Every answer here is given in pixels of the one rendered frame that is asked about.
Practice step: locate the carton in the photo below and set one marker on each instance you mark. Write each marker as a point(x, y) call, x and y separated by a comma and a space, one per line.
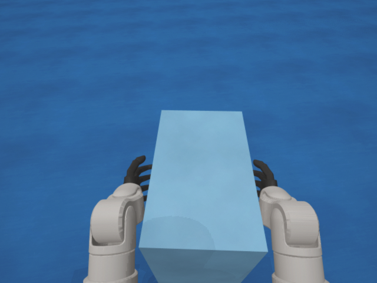
point(202, 221)

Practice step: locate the robot left forearm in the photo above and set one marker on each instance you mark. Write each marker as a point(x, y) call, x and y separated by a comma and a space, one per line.
point(113, 236)

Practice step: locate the robot left hand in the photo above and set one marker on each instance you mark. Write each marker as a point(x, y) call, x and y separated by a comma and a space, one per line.
point(134, 171)

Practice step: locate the robot right hand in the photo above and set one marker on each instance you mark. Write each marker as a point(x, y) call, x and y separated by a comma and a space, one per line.
point(266, 176)

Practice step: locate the robot right forearm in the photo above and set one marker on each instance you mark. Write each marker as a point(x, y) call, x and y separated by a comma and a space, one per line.
point(295, 236)

